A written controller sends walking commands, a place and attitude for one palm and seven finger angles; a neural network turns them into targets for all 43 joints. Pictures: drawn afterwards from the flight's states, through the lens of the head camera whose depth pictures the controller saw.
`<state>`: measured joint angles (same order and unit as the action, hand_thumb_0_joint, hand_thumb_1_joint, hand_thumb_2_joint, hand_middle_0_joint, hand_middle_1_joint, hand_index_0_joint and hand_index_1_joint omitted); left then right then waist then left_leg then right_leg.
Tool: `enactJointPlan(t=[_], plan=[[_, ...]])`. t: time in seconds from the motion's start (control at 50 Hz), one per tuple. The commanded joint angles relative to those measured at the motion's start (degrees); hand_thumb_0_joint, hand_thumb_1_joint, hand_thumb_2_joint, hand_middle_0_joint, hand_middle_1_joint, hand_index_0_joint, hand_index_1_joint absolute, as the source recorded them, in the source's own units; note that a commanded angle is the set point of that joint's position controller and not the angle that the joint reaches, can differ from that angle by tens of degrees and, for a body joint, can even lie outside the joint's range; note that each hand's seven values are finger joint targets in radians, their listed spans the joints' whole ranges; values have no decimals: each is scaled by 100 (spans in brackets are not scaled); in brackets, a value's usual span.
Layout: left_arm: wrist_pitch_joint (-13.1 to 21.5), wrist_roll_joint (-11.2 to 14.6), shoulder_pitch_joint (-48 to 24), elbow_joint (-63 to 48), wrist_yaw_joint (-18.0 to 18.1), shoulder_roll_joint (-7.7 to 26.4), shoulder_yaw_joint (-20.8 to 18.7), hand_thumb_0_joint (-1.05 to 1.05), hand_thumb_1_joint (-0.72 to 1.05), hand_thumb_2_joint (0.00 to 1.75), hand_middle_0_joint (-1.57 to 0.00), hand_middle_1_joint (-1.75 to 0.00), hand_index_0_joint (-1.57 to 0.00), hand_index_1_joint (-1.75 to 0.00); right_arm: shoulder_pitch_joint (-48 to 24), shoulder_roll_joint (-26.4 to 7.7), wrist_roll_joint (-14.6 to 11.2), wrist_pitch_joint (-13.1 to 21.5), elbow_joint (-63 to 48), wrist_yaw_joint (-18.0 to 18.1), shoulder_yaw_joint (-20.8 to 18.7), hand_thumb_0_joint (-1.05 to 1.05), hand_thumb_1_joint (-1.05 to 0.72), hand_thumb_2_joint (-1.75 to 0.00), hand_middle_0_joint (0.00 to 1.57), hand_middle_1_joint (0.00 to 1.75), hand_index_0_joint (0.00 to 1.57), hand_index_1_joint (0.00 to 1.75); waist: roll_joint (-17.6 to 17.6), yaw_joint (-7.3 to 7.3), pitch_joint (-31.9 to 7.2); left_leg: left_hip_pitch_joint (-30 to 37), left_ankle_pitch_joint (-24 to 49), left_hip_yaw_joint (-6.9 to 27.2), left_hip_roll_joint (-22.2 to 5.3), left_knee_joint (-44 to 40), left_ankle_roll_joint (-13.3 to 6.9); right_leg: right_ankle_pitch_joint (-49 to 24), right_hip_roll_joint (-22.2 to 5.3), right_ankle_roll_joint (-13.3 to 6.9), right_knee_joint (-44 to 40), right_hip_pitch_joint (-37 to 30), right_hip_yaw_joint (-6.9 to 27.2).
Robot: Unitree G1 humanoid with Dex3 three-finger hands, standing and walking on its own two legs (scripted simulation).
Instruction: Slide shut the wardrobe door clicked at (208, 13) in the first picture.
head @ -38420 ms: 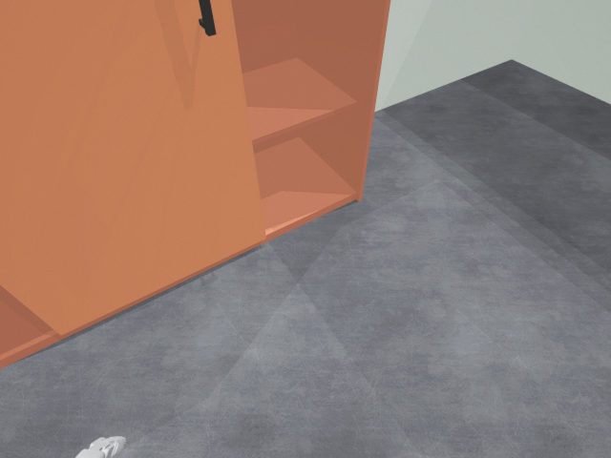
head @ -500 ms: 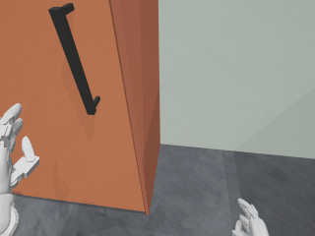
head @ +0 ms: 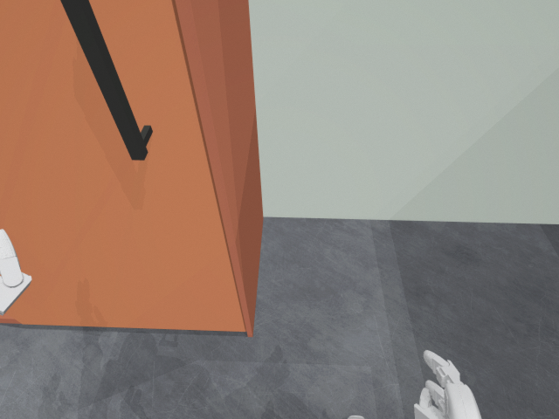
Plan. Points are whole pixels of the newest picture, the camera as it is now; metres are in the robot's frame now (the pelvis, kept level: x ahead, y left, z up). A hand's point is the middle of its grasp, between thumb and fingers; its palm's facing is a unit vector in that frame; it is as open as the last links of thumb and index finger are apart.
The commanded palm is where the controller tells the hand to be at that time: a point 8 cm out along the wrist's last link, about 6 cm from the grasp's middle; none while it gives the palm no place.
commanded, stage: step back with the hand held close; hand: left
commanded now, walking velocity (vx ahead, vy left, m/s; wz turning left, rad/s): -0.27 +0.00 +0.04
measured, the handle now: (112, 65) +0.46 +0.24 +0.27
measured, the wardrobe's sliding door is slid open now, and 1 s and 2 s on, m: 0.00 0.00 0.00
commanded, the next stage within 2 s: stop stepping back and stand still in 0.50 s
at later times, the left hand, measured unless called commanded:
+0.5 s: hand out of the picture +0.08 +0.25 +0.20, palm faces +0.59 -0.65 -0.48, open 7.4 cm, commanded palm +0.00 +0.28 +0.19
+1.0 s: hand out of the picture -0.16 +0.25 +0.21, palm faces +0.65 -0.67 -0.36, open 7.4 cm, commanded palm -0.23 +0.27 +0.19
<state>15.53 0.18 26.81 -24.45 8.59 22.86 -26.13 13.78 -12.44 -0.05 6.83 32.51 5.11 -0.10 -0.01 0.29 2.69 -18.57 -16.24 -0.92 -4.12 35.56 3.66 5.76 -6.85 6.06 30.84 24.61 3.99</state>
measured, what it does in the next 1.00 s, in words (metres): walks backwards: right foot, then left foot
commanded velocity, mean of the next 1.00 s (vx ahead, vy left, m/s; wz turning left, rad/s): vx -0.03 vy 0.01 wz -0.04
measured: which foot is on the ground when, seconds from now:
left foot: down 0.00-0.76, up 0.78-0.92, down 0.94-1.00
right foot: down 0.00-0.64, up 0.66-0.76, down 0.78-0.92, up 0.94-1.00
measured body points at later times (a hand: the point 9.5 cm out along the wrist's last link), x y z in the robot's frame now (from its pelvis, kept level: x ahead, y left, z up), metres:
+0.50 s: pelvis -0.10 -0.03 -0.02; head -0.09 -0.04 +0.43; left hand +0.04 +0.28 +0.22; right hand +0.10 -0.26 -0.10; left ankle +0.02 +0.17 -0.71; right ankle +0.11 -0.17 -0.72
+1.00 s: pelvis -0.33 -0.05 -0.02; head -0.38 -0.06 +0.43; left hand -0.20 +0.28 +0.23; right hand -0.16 -0.27 -0.10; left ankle -0.26 +0.08 -0.72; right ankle -0.21 -0.17 -0.63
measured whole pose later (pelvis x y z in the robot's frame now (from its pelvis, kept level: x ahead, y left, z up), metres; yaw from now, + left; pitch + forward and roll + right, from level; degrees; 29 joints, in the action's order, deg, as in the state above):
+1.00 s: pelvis -0.33 -0.05 -0.02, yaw +7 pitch -5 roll +1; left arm 13.6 -0.2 16.5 -20.5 5.7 21.9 -28.5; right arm 17.0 -11.9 0.9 11.1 38.0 3.6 -0.4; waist -0.3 1.2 -1.5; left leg -23.7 -23.3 -3.8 -1.5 44.2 -2.4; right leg 28.3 1.5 2.3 75.0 41.1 3.9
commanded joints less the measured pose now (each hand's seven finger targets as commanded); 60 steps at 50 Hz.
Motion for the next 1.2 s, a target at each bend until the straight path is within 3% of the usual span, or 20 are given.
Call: enactJointPlan(t=[0.0, 0.42, 0.54, 0.6, 0.64, 0.66, 0.7, 0.72, 0.74, 0.76, 0.82, 0.86, 0.88, 0.92, 0.96, 1.02, 1.1, 1.12, 1.14, 1.18], plan=[[416, 15, -399, -1058, 201, 1052, -734, 0, 90, 90, -20, -30, -20, -30, -358, -738, -7, 446, -837, 102, -299, 0, -90, -90, 20, 30, 20, 30, 97, 22, -669, -1427, -1710, -352, 309, -1058, -435, 1156, 408, -406, -448, -1310, -220], [775, -34, -655, -1070, 158, 1112, -896, 0, 90, 90, -20, -30, -20, -30, -276, -808, 13, 822, -668, -19, -437, 0, -90, -90, 20, 30, 20, 30, 70, -11, -622, -1920, -2617, 70, 180, -523, -583, 2175, 600, -526, -61, -502, 506], [810, 89, -1030, -1408, 62, 1420, -1045, 0, 90, 90, -20, -30, -20, -30, 2, -671, 90, 615, -351, -111, -454, 0, -90, -90, 20, 30, 20, 30, -920, -206, -1112, 478, -1393, -319, 629, 1205, -247, 3242, 58, -703, -1180, 1802, 620], [721, 156, -1241, -1445, -15, 1317, -1013, 0, 90, 90, -20, -30, -20, -30, 12, -865, 91, 444, -466, -50, -448, 0, -90, -90, 20, 30, 20, 30, 234, -310, -1279, -420, -2392, 468, -101, 228, -569, 3201, 491, -455, 1234, 1326, -225], [478, 216, -1735, -1798, -27, 1490, -1261, 0, 90, 90, -20, -30, -20, -30, -736, -951, 123, 502, -871, -33, -613, 0, -90, -90, 20, 30, 20, 30, 2795, 85, -1293, -4695, -4406, 1553, -1471, -2743, -1272, 2706, 1595, -184, 6136, -2070, -1116], [540, 201, -1906, -1737, -72, 1872, -1432, 0, 90, 90, -20, -30, -20, -30, -643, -654, -4, 587, -761, -132, -708, 0, -90, -90, 20, 30, 20, 30, 2492, 174, -1062, -5062, -3351, 904, -1400, -2651, -1126, 2788, 1365, -269, 6642, -2486, -808], [537, 153, -511, -839, -110, 1399, -1303, 0, 90, 90, -20, -30, -20, -30, -631, -668, -177, 819, -714, -318, -753, 0, -90, -90, 20, 30, 20, 30, 1010, 498, -777, -2128, -2223, -809, -462, -239, -168, 3352, 843, -635, 2972, -214, -722], [445, 219, -324, -1081, -63, 1689, -1543, 0, 90, 90, -20, -30, -20, -30, -658, -518, -218, 783, -803, -264, -635, 0, -90, -90, 20, 30, 20, 30, -584, 424, -293, -1313, -1765, -1133, 129, 2297, 80, 3847, 313, -1118, 179, 1394, 505], [375, 175, -674, -1396, -96, 2231, -1637, 0, 90, 90, -20, -30, -20, -30, -807, -428, -56, 673, -756, -294, -576, 0, -90, -90, 20, 30, 20, 30, -2535, 347, -15, -1801, -1766, -348, 864, 5336, 61, 5884, -852, -1888, -2375, 3048, 3802], [258, 94, -1175, -1148, -167, 2305, -1645, 0, 90, 90, -20, -30, -20, -30, -539, -564, 281, 567, -397, -333, -520, 0, -90, -90, 20, 30, 20, 30, -2010, -103, -15, -1885, -1234, 198, 822, 6486, 103, 6367, -1341, -1970, -3283, 3537, 4461], [136, 199, -1782, -808, -326, 1826, -1254, 0, 90, 90, -20, -30, -20, -30, -361, -361, 209, 465, -242, -128, -202, 0, -90, -90, 20, 30, 20, 30, -1517, -233, -576, 42, -1306, -605, 636, 3867, -199, 5097, 67, -832, -1702, 2643, 1215], [1, 176, -1827, -649, -269, 1129, -579, 0, 90, 90, -20, -30, -20, -30, -351, -487, 82, 622, -225, 19, -214, 0, -90, -90, 20, 30, 20, 30, -1848, -232, -617, 755, -1974, -516, 554, 1003, -491, 4590, -67, -820, -979, 1847, 1176], [-21, 139, -1915, -695, -238, 1063, -479, 0, 90, 90, -20, -30, -20, -30, -152, -709, 76, 668, -150, 60, -225, 0, -90, -90, 20, 30, 20, 30, -906, -353, -683, 1098, -2451, -358, 554, -33, -627, 4187, 157, -719, 174, 1817, 954], [256, -25, -2718, -1459, -177, 965, -435, 0, 90, 90, -20, -30, -20, -30, -319, -1010, 45, 858, -485, -18, -268, 0, -90, -90, 20, 30, 20, 30, 2886, -183, -50, -1108, -4550, 2864, -1877, -3197, -1524, 2623, 1101, -229, 5544, 2180, -518], [285, -62, -2042, -1262, -245, 1434, -643, 0, 90, 90, -20, -30, -20, -30, -236, -798, 26, 863, -398, -239, -501, 0, -90, -90, 20, 30, 20, 30, 1502, 131, -649, -2217, -3858, 1899, -1527, -2973, -1408, 1889, 1089, -296, 7138, 703, -434], [92, 89, -796, -1162, -54, 713, -149, 0, 90, 90, -20, -30, -20, -30, -507, -761, 57, 830, -409, -240, -369, 0, -90, -90, 20, 30, 20, 30, 412, 142, -632, -594, -2589, 767, -1080, -2393, -1090, 1796, 830, -588, 4036, 649, -986], [-151, 198, -701, -1860, 55, 1333, -544, 0, 90, 90, -20, -30, -20, -30, -768, -598, 260, 608, -525, -18, -187, 0, -90, -90, 20, 30, 20, 30, 1904, 220, -1231, -1664, -2048, -569, -574, -1590, -193, 3264, 1246, -997, 605, -2786, -1767], [-235, 142, -742, -1753, 10, 1476, -718, 0, 90, 90, -20, -30, -20, -30, -570, -512, 178, 558, -397, -55, -235, 0, -90, -90, 20, 30, 20, 30, 641, 323, -1107, -1855, -1276, -1381, 42, 529, -84, 2830, 591, -1247, -712, -2734, -1072], [-241, 70, -1106, -1845, 1, 1667, -830, 0, 90, 90, -20, -30, -20, -30, -572, -548, 30, 484, -365, -57, -339, 0, -90, -90, 20, 30, 20, 30, -1353, 242, -491, -2263, -949, -884, 234, 3026, -283, 1982, -600, -1607, -1711, -1445, 600], [-48, 171, -1436, -1346, 11, 2365, -1315, 0, 90, 90, -20, -30, -20, -30, -661, -696, 125, 425, -444, -125, -119, 0, -90, -90, 20, 30, 20, 30, -915, -109, -347, -3021, -553, 442, -237, 5403, -92, 4675, -1968, -2382, -2523, 479, 3175]])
